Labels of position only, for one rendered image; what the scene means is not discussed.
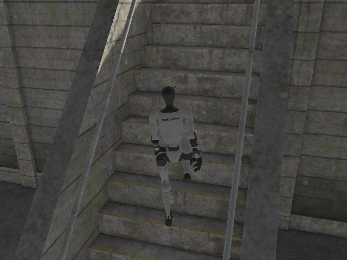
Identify stairs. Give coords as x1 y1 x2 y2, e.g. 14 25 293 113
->
89 0 268 260

